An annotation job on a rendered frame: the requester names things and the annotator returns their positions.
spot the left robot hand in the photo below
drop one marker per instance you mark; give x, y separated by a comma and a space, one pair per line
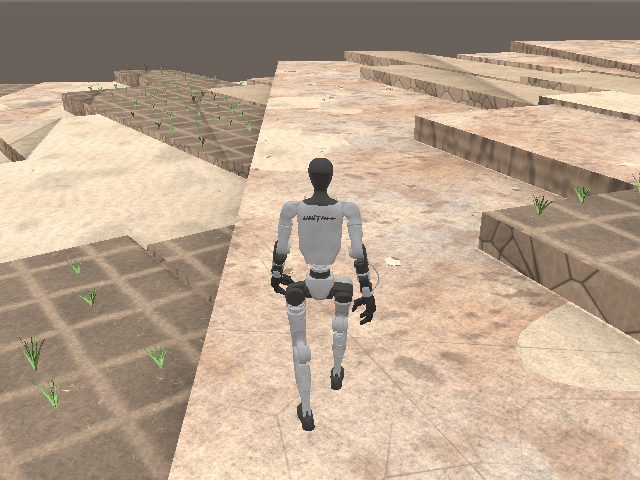
285, 280

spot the robot head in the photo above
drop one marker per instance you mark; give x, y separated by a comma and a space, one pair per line
320, 172

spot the robot right upper arm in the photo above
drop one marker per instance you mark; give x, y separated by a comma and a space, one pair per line
352, 212

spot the right robot forearm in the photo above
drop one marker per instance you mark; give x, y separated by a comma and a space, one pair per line
363, 274

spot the left robot shin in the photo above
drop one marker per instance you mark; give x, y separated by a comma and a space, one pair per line
303, 381

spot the left robot forearm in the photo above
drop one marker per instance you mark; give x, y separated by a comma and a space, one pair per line
277, 263

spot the right robot hand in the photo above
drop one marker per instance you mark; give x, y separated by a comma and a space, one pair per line
370, 308

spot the robot left upper arm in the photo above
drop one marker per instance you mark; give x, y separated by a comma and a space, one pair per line
288, 211

